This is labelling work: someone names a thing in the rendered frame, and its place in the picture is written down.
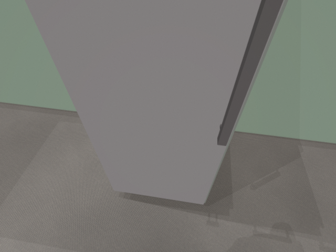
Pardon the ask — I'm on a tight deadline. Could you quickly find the fridge door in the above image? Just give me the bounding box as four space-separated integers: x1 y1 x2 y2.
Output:
25 0 285 205

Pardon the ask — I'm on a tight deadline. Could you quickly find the handle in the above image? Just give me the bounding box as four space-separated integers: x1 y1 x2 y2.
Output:
217 0 283 146

